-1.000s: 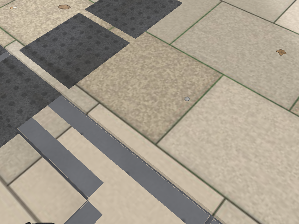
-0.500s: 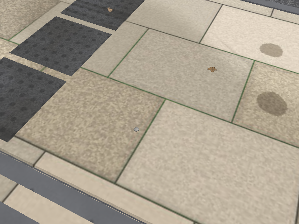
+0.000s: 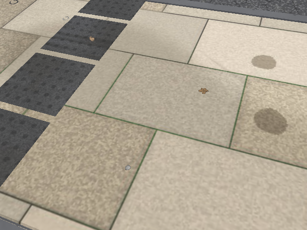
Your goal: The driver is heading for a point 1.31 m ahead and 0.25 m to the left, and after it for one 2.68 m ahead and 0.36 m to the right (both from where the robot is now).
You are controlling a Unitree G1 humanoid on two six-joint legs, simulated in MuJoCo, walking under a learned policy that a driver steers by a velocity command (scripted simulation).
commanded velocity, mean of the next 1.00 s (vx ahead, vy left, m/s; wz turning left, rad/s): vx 0.49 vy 0.00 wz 0.02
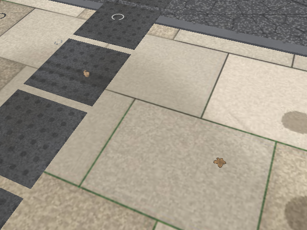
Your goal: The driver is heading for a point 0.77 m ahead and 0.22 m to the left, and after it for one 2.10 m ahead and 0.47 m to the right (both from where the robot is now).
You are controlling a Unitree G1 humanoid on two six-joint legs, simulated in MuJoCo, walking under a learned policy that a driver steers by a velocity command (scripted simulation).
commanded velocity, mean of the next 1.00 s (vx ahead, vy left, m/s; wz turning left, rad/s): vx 0.50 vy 0.00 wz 0.40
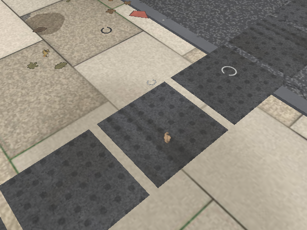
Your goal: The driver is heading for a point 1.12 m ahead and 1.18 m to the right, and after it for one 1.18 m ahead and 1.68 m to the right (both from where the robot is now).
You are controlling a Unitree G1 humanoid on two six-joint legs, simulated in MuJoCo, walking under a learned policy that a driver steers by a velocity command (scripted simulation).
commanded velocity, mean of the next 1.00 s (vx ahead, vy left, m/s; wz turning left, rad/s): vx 0.10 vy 0.00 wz -0.45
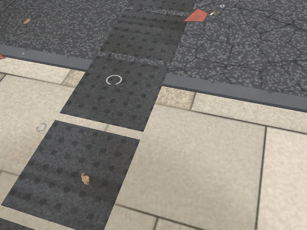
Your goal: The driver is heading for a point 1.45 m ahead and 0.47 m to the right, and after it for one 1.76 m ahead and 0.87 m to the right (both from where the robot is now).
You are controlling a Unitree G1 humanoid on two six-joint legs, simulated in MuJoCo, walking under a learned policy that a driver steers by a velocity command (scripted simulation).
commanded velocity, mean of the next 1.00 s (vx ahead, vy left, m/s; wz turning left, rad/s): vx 0.10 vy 0.00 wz -0.48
